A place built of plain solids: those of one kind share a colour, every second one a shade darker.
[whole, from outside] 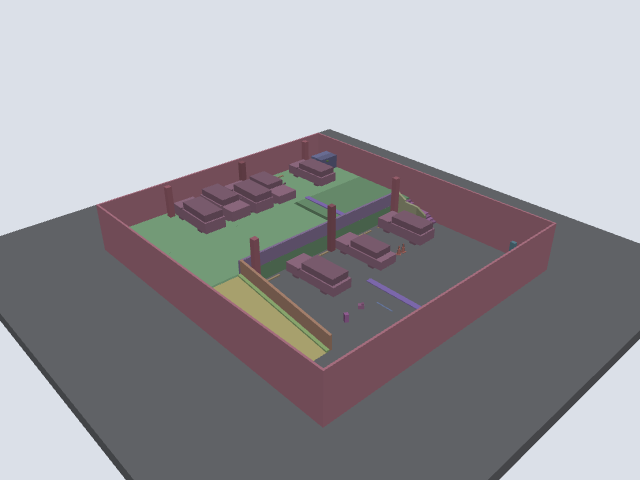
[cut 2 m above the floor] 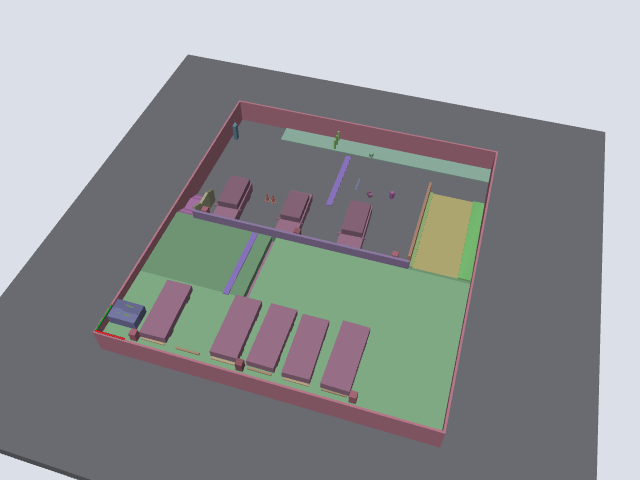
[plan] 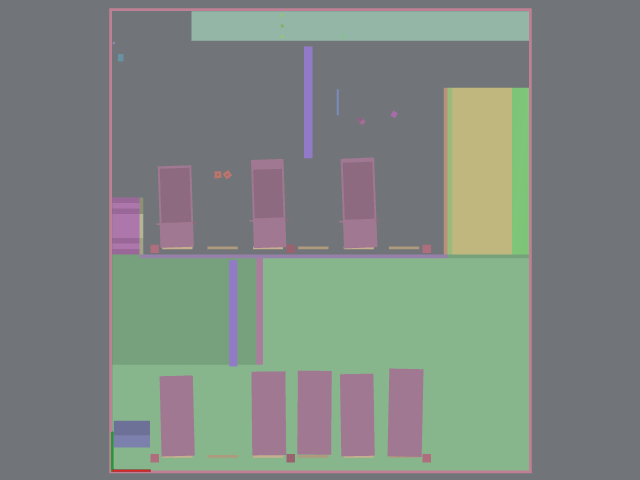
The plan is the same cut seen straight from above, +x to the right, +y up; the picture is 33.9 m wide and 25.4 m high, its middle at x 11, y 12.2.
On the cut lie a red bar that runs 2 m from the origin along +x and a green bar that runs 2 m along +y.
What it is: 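A basement split-level car park deck of the 2000s; 22.1 x 24.3 m, two half-decks side by side, the upper one 1.26 m above the lower, 2.59 m to the soffit over the upper one; a stair core of 8 risers of 0.157 m and treads of 0.29 m with a mid landing; a car ramp of 1 in 7.0; drive aisles of 6.51 and 6.23 m, bays of 2.40 x 4.8 m, a walkway of 1.57 m with a kerb of about 0.12 m, a stair door of 0.92 x 2.1 m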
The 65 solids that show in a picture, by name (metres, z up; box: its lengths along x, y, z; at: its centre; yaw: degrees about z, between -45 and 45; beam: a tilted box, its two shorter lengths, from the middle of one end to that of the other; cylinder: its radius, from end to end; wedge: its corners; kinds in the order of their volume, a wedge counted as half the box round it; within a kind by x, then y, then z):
{
 "upper_deck_1": {"box": [7.63, 5.65, 1.31], "at": [3.82, 8.41, 0.6]},
 "upper_deck_2": {"box": [22.06, 5.6, 1.31], "at": [11.03, 2.8, 0.6]},
 "upper_deck_3": {"box": [22.06, 0.2, 1.31], "at": [11.03, 11.33, 0.6]},
 "upper_deck_4": {"box": [14.07, 5.65, 1.31], "at": [15.02, 8.41, 0.6]},
 "car_1": {"box": [1.58, 2.88, 0.55], "at": [3.35, 14.56, 1.3], "yaw": 1.9},
 "car_2": {"box": [1.78, 4.32, 0.85], "at": [3.37, 13.97, 0.6], "yaw": 1.9},
 "car_3": {"box": [1.57, 2.82, 0.51], "at": [3.43, 3.45, 2.46], "yaw": 1.4},
 "car_4": {"box": [1.77, 4.25, 0.77], "at": [3.44, 2.89, 1.82], "yaw": 1.4},
 "car_5": {"box": [1.52, 2.58, 0.52], "at": [8.27, 14.66, 1.15], "yaw": 1.8},
 "car_6": {"box": [1.72, 4.67, 0.71], "at": [8.28, 14.13, 0.54], "yaw": 1.8},
 "car_7": {"box": [1.8, 4.43, 0.72], "at": [8.29, 3.02, 1.8], "yaw": 0.5},
 "car_8": {"box": [1.6, 2.47, 0.46], "at": [8.3, 2.39, 2.38], "yaw": 0.5},
 "car_9": {"box": [1.79, 4.44, 0.91], "at": [10.71, 3.06, 1.89], "yaw": -0.4},
 "car_10": {"box": [1.59, 3.01, 0.59], "at": [10.71, 3.67, 2.65], "yaw": -0.4},
 "car_11": {"box": [1.78, 4.35, 0.86], "at": [12.98, 2.94, 1.87], "yaw": 0.9},
 "car_12": {"box": [1.58, 2.87, 0.53], "at": [12.99, 2.36, 2.56], "yaw": 0.9},
 "car_13": {"box": [1.57, 3.03, 0.53], "at": [13.04, 14.81, 1.19], "yaw": 2.2},
 "car_14": {"box": [1.77, 4.75, 0.74], "at": [13.07, 14.16, 0.55], "yaw": 2.2},
 "car_15": {"box": [1.81, 4.65, 0.9], "at": [15.53, 3.06, 1.89], "yaw": -1.2},
 "car_16": {"box": [1.61, 3.11, 0.58], "at": [15.54, 3.68, 2.63], "yaw": -1.2},
 "wall_1": {"box": [0.15, 24.61, 3.93], "at": [-0.07, 12.15, 1.91]},
 "wall_2": {"box": [22.36, 0.15, 3.93], "at": [11.03, -0.07, 1.91]},
 "wall_3": {"box": [22.36, 0.15, 3.93], "at": [11.03, 24.39, 1.91]},
 "wall_4": {"box": [0.15, 24.61, 3.93], "at": [22.14, 12.15, 1.91]},
 "car_ramp_1": {"wedge": [[17.75, 11.43, -0.05], [17.75, 11.43, 1.26], [17.75, 20.26, -0.05], [17.75, 20.26, 0.0], [22.06, 11.43, -0.05], [22.06, 11.43, 1.26], [22.06, 20.26, -0.05], [22.06, 20.26, 0.0]]},
 "stair_step_1": {"box": [1.45, 0.34, 1.15], "at": [0.72, 11.55, 0.53]},
 "stair_step_2": {"box": [1.45, 0.63, 0.99], "at": [0.72, 11.7, 0.45]},
 "stair_step_3": {"box": [1.45, 0.92, 0.84], "at": [0.72, 11.84, 0.37]},
 "stair_step_4": {"box": [1.45, 2.19, 0.68], "at": [0.72, 12.48, 0.29]},
 "stair_step_5": {"box": [1.45, 2.48, 0.52], "at": [0.72, 12.62, 0.21]},
 "stair_step_6": {"box": [1.45, 2.77, 0.36], "at": [0.72, 12.77, 0.13]},
 "stair_step_7": {"box": [1.45, 3.07, 0.21], "at": [0.72, 12.91, 0.05]},
 "ramp_footway_1": {"wedge": [[21.16, 11.43, -0.05], [21.16, 11.43, 1.38], [21.16, 20.26, -0.05], [21.16, 20.26, 0.12], [22.06, 11.43, -0.05], [22.06, 11.43, 1.38], [22.06, 20.26, -0.05], [22.06, 20.26, 0.12]]},
 "walkway_1": {"box": [17.86, 1.57, 0.15], "at": [13.13, 23.52, 0.03]},
 "column_1": {"box": [0.45, 0.45, 2.64], "at": [2.25, 0.65, 2.53]},
 "column_2": {"box": [0.45, 0.45, 3.9], "at": [2.25, 11.73, 1.9]},
 "column_3": {"box": [0.45, 0.45, 2.64], "at": [9.45, 0.65, 2.53]},
 "column_4": {"box": [0.45, 0.45, 3.9], "at": [9.45, 11.73, 1.9]},
 "column_5": {"box": [0.45, 0.45, 2.64], "at": [16.65, 0.65, 2.53]},
 "column_6": {"box": [0.45, 0.45, 3.9], "at": [16.65, 11.73, 1.9]},
 "bike_hold_1": {"box": [1.92, 0.76, 1.29], "at": [1.05, 1.6, 1.85]},
 "bike_hold_2": {"box": [1.92, 0.76, 1.29], "at": [1.05, 2.25, 1.85]},
 "split_parapet_1": {"box": [16.3, 0.2, 1.11], "at": [9.6, 11.33, 1.76]},
 "ramp_guard_1": {"wedge": [[17.55, 11.43, -0.05], [17.55, 11.43, 2.43], [17.55, 20.26, -0.05], [17.55, 20.26, 1.17], [17.75, 11.43, -0.05], [17.75, 11.43, 2.43], [17.75, 20.26, -0.05], [17.75, 20.26, 1.17]]},
 "drain_bed_1": {"box": [0.37, 5.65, 0.76], "at": [7.81, 8.41, 0.33]},
 "ramp_kerb_1": {"wedge": [[17.75, 11.43, -0.05], [17.75, 11.43, 1.38], [17.75, 20.26, -0.05], [17.75, 20.26, 0.12], [18.0, 11.43, -0.05], [18.0, 11.43, 1.38], [18.0, 20.26, -0.05], [18.0, 20.26, 0.12]]},
 "stair_guard_1": {"wedge": [[1.45, 11.43, -0.05], [1.45, 11.43, 2.31], [1.45, 12.3, -0.05], [1.45, 12.3, 1.84], [1.65, 11.43, -0.05], [1.65, 11.43, 2.31], [1.65, 12.3, -0.05], [1.65, 12.3, 1.84]]},
 "stair_guard_2": {"wedge": [[1.45, 13.57, -0.05], [1.45, 13.57, 1.68], [1.45, 14.45, -0.05], [1.45, 14.45, 1.21], [1.65, 13.57, -0.05], [1.65, 13.57, 1.68], [1.65, 14.45, -0.05], [1.65, 14.45, 1.21]]},
 "stair_guard_3": {"box": [0.2, 1.27, 1.73], "at": [1.55, 12.94, 0.81]},
 "hump_1": {"box": [0.42, 5.63, 0.12], "at": [6.41, 8.31, 1.27]},
 "hump_2": {"box": [0.46, 5.91, 0.11], "at": [10.38, 19.48, 0.0]},
 "wheelstop_1": {"box": [1.6, 0.15, 0.15], "at": [3.45, 0.75, 1.28]},
 "wheelstop_2": {"box": [1.6, 0.15, 0.15], "at": [3.45, 11.78, 0.03]},
 "wheelstop_3": {"box": [1.6, 0.15, 0.15], "at": [5.85, 0.75, 1.28]},
 "wheelstop_4": {"box": [1.6, 0.15, 0.15], "at": [5.85, 11.78, 0.03]},
 "wheelstop_5": {"box": [1.6, 0.15, 0.15], "at": [8.25, 0.75, 1.28]},
 "wheelstop_6": {"box": [1.6, 0.15, 0.15], "at": [8.25, 11.78, 0.03]},
 "wheelstop_7": {"box": [1.6, 0.15, 0.15], "at": [10.65, 0.75, 1.28]},
 "wheelstop_8": {"box": [1.6, 0.15, 0.15], "at": [10.65, 11.78, 0.03]},
 "wheelstop_9": {"box": [1.6, 0.15, 0.15], "at": [13.05, 0.75, 1.28]},
 "wheelstop_10": {"box": [1.6, 0.15, 0.15], "at": [15.45, 0.75, 1.28]},
 "wheelstop_11": {"box": [1.6, 0.15, 0.15], "at": [15.45, 11.78, 0.03]},
 "pay_station_1": {"box": [0.3, 0.4, 1.5], "at": [0.45, 21.84, 0.7]},
 "wet_floor_sign_1": {"box": [0.28, 0.31, 0.65], "at": [14.92, 18.84, 0.27], "yaw": -28.3},
 "cable_cover_1": {"box": [0.11, 1.38, 0.07], "at": [11.94, 19.48, -0.02]}
}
